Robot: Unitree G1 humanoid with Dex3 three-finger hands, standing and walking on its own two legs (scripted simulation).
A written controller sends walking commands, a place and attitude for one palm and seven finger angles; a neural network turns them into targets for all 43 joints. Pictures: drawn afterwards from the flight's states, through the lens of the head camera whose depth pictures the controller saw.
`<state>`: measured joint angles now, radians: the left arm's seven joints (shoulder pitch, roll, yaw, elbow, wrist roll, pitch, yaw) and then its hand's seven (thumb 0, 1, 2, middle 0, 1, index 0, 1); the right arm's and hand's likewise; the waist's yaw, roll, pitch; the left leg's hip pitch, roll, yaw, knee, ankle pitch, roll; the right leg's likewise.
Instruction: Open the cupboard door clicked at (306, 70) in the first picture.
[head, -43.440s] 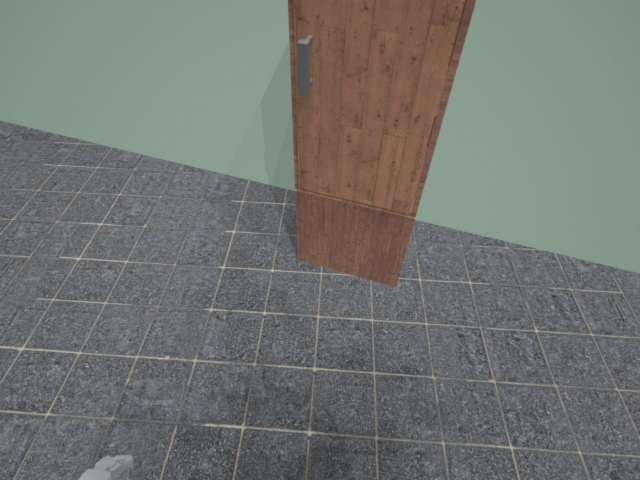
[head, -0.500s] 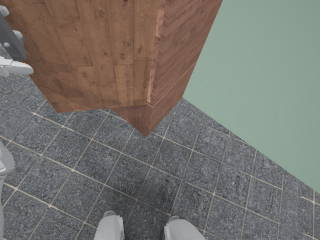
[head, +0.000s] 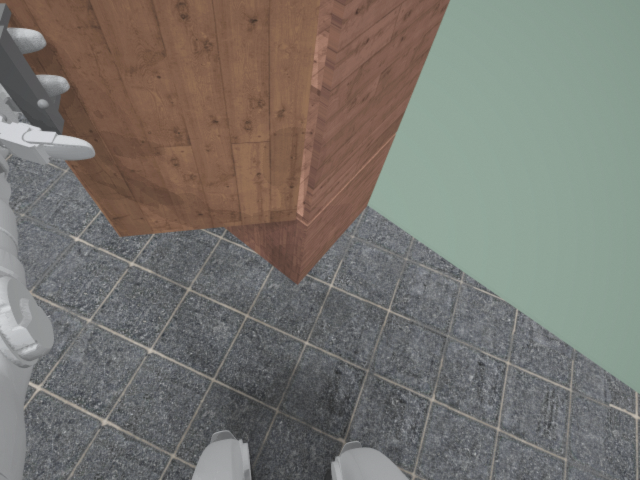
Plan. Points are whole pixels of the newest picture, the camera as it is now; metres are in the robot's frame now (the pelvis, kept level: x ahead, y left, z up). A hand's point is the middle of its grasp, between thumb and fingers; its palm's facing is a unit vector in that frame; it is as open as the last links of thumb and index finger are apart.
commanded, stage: slide the fingers in behind the handle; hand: left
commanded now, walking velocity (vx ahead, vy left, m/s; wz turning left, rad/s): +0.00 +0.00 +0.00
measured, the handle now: (27, 73) +0.57 +0.28 +0.12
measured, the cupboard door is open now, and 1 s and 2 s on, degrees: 48 47 88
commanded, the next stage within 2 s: close the thumb around the handle in 0.14 s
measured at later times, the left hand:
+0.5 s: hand (32, 108) +0.51 +0.26 +0.13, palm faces +0.08 -1.00 +0.01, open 12.1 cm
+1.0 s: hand (40, 106) +0.52 +0.26 +0.12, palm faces +0.08 -1.00 +0.01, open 6.0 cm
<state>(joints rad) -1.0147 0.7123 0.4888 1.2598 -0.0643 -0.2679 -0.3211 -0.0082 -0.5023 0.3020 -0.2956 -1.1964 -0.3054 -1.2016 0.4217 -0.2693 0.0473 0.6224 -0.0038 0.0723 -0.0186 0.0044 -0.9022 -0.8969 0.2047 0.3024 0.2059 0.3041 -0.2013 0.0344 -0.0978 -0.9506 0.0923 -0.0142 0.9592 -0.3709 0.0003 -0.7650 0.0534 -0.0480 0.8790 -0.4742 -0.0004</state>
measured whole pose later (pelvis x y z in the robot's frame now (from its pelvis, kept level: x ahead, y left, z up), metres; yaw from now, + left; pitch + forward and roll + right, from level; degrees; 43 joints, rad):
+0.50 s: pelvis -0.01 +0.00 +0.00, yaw +0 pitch +20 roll -5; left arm -1.02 0.71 0.47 1.27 -0.08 -0.29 -0.33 -0.01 -0.21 0.43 -0.32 -1.23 -0.32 -1.23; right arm 0.43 -0.28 0.04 0.63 0.00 0.07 -0.03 0.00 -0.90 -0.90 0.20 0.30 0.21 0.30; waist -0.20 0.03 -0.10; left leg -0.95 0.09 -0.02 0.96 -0.36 0.00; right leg -0.76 0.05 -0.05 0.88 -0.47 0.00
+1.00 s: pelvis -0.01 +0.01 +0.00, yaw +0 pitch +20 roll -5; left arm -1.03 0.70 0.47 1.26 -0.07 -0.28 -0.33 0.02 0.68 0.82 -0.35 -1.33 -0.37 -1.34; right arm 0.44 -0.27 0.04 0.64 -0.01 0.07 -0.03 0.01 -0.90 -0.90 0.20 0.30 0.21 0.30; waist -0.20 0.03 -0.10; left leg -0.96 0.09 -0.01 0.97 -0.36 0.01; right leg -0.77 0.05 -0.05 0.88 -0.47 0.01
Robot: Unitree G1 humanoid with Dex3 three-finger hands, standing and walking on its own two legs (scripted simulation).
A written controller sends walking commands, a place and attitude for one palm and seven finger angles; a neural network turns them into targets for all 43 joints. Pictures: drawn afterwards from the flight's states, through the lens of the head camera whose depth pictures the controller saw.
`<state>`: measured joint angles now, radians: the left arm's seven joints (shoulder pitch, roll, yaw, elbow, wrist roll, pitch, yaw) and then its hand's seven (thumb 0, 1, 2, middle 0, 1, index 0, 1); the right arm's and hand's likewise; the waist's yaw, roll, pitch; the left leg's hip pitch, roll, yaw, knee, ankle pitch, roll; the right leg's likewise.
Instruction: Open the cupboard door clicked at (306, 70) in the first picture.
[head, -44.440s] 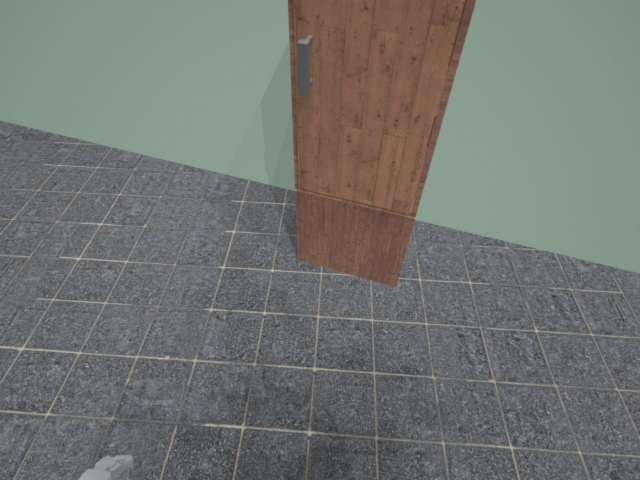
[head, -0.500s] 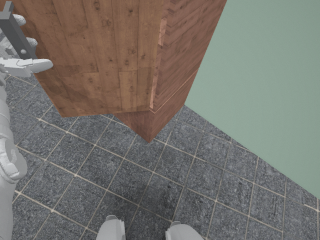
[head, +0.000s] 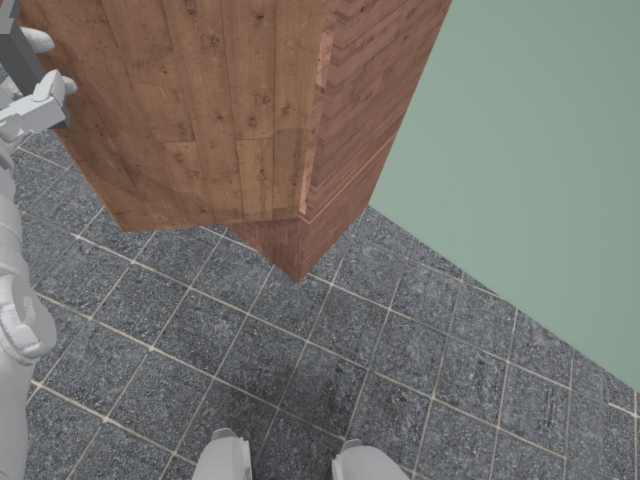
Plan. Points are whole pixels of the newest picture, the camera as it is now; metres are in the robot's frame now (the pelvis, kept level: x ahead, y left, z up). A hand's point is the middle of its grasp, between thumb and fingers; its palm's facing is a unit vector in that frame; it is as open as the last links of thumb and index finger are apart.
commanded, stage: pull the door open along its arc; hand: left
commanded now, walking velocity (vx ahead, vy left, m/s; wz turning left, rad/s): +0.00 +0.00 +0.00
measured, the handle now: (35, 66) +0.58 +0.27 +0.12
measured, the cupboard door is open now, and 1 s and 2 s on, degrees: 47 88 91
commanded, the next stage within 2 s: open thumb and fingers to let go in 1.08 s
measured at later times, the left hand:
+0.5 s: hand (55, 143) +0.47 +0.23 +0.12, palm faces +0.05 -1.00 +0.00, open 6.2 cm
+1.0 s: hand (165, 254) +0.34 +0.12 +0.12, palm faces +0.44 -0.90 +0.02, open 6.7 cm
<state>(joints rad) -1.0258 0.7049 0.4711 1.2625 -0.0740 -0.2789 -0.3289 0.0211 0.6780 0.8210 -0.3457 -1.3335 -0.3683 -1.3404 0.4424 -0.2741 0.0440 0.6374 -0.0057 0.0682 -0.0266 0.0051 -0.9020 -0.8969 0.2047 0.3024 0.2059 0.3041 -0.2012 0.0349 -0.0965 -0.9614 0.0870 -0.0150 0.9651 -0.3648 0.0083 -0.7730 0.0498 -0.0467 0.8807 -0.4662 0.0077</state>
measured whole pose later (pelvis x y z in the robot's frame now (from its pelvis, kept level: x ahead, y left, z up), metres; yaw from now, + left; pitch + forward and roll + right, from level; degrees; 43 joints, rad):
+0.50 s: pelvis +0.02 -0.01 +0.01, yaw -1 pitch +16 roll -3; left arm -0.61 0.53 0.47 0.89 -0.20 -0.25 -0.35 0.01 0.68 0.74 -0.33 -1.33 -0.32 -1.33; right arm 0.42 -0.28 0.01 0.57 0.03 0.10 -0.01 0.01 -0.90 -0.90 0.20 0.30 0.20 0.30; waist -0.14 0.04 -0.14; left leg -0.80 0.09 0.03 0.89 -0.38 0.00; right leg -0.64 0.05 0.00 0.83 -0.47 0.00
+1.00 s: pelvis +0.02 -0.04 +0.03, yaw +2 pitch +6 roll +0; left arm -0.01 0.01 0.07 0.11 -0.07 -0.06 0.38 0.01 0.61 0.70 -0.34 -1.28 -0.33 -1.31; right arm 0.19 -0.19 0.03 0.52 -0.03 0.10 0.01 0.01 -0.90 -0.90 0.20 0.30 0.20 0.30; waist -0.02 0.03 -0.13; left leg -0.51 0.06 0.01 0.74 -0.32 -0.04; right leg -0.37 0.02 -0.03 0.75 -0.48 -0.04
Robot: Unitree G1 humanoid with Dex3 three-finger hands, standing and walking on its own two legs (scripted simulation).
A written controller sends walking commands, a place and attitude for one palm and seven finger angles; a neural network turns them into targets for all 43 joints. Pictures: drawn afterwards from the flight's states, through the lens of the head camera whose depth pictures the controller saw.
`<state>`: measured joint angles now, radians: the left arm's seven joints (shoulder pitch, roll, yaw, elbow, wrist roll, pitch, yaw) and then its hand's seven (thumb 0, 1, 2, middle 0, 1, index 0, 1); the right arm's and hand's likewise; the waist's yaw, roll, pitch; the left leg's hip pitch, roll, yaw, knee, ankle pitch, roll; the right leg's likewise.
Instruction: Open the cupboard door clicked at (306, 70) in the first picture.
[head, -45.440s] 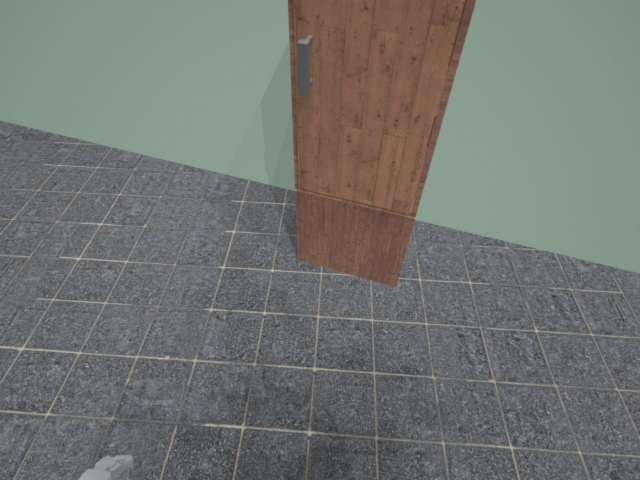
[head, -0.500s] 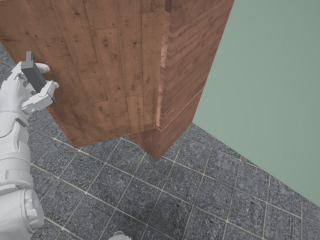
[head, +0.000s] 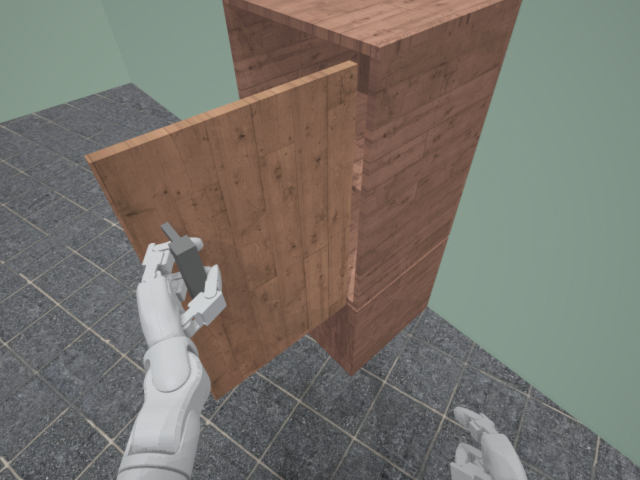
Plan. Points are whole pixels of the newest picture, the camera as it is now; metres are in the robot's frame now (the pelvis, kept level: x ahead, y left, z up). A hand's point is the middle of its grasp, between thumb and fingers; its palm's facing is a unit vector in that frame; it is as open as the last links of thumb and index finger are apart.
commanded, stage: pull the door open along its arc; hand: left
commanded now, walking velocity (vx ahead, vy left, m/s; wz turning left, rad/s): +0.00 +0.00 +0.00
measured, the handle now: (187, 268) +0.36 +0.19 +0.09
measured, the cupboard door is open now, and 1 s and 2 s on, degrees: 88 91 94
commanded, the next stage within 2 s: open thumb and fingers to let go in 0.08 s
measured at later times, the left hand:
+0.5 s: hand (232, 302) +0.31 +0.12 +0.09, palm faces +0.42 -0.91 +0.01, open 8.5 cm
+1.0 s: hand (225, 297) +0.32 +0.13 +0.09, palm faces +0.38 -0.92 +0.01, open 14.6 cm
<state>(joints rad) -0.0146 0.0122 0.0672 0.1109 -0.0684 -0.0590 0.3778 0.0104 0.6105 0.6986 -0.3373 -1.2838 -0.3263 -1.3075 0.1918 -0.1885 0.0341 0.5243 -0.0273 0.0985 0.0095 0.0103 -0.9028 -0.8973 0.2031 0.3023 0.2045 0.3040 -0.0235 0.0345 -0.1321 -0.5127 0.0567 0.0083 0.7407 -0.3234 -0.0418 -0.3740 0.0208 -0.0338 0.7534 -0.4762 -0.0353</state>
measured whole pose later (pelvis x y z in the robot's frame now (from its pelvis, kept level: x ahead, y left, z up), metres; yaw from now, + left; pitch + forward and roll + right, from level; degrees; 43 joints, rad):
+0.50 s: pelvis -0.01 -0.01 +0.00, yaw +2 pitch +4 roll +1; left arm -0.05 -0.02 -0.01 0.20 -0.05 -0.15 0.43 0.01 0.29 0.64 -0.35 -1.28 -0.35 -1.28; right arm 0.21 -0.21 0.00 0.63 -0.05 0.08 -0.03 0.01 -0.90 -0.90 0.20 0.30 0.20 0.30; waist 0.00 0.05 -0.09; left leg -0.50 0.04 -0.03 0.72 -0.30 -0.05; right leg -0.37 0.01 -0.07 0.77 -0.48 -0.05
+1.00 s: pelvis -0.02 +0.02 +0.00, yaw +2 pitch +5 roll +0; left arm -0.14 -0.03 -0.07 0.25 0.00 -0.14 0.48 -0.01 -0.49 0.31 -0.36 -0.79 -0.35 -0.78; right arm 0.19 -0.19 0.01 0.62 -0.05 0.08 -0.02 0.01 -0.90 -0.90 0.20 0.30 0.20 0.30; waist 0.01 0.03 -0.09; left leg -0.55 0.03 -0.01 0.77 -0.31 -0.02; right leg -0.40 0.00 -0.06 0.78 -0.47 -0.02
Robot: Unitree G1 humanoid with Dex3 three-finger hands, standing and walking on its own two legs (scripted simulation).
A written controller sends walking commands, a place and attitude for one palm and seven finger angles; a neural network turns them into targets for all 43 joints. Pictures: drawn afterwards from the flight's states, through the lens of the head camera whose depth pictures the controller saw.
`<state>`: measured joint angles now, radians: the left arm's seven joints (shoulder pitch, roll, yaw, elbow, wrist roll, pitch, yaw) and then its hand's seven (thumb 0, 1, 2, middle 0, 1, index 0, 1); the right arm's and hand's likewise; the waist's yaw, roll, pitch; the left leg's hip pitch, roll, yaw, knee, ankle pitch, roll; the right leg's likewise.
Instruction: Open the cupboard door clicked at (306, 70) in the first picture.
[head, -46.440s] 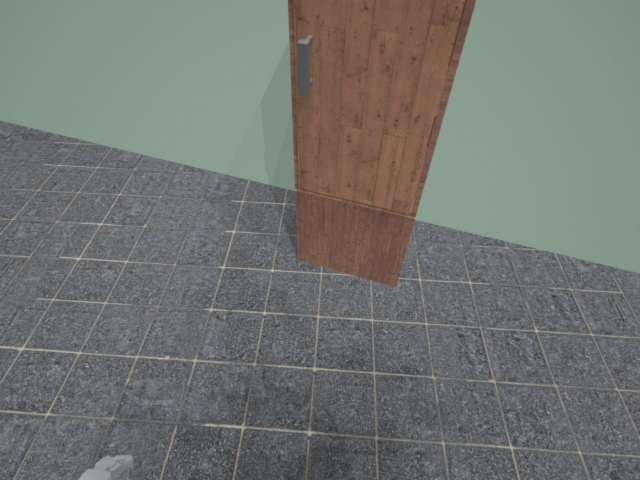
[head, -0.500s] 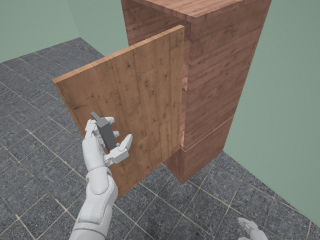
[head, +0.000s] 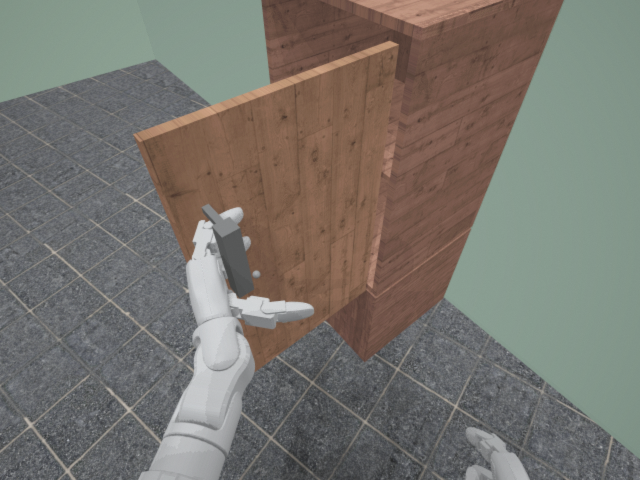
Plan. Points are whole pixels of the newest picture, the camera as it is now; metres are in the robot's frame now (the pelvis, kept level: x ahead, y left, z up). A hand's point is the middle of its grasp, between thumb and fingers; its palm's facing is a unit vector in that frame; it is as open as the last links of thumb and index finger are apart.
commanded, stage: slide the hand sideways off the handle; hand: left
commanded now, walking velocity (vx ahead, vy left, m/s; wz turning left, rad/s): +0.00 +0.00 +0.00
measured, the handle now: (226, 250) +0.38 +0.15 +0.10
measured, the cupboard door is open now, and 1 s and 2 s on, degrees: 91 94 94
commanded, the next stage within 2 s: draw the hand back to the body in 1.30 s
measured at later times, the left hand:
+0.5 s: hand (253, 309) +0.29 +0.10 +0.09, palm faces -0.07 -1.00 +0.03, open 16.2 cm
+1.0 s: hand (207, 337) +0.26 +0.15 +0.09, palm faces -0.05 -1.00 -0.03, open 16.1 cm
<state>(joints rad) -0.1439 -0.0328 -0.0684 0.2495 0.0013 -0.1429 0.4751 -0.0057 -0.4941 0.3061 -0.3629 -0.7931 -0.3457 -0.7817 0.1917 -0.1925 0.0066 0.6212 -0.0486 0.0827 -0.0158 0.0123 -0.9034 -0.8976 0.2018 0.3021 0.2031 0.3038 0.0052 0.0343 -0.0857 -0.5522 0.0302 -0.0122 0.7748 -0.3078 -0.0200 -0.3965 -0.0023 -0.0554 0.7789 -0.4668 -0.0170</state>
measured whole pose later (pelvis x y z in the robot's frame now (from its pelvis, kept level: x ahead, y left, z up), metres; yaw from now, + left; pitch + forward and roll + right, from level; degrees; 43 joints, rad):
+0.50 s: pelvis -0.02 +0.01 +0.00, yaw -1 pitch +3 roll -1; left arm -0.05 0.09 -0.06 0.20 -0.14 -0.19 0.01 -0.01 -0.51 0.30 -0.18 -0.32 -0.19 -0.33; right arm 0.23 -0.21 0.04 0.57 0.01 -0.01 -0.01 0.01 -0.90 -0.90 0.20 0.30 0.20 0.30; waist -0.01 0.03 -0.07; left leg -0.53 0.03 0.01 0.75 -0.28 0.00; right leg -0.39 -0.01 -0.03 0.77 -0.43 0.00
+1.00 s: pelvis +0.00 -0.01 +0.00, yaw +0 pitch +4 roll +0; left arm 0.18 0.22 0.10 0.05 -0.25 -0.22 -0.20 -0.01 -0.51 0.30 -0.23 -0.33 -0.20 -0.32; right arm 0.21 -0.23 0.03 0.56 0.02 -0.06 -0.05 0.01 -0.90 -0.90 0.20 0.30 0.20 0.30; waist 0.00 0.04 -0.07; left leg -0.54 0.05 -0.02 0.77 -0.30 -0.04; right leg -0.39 0.02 -0.06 0.78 -0.46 -0.03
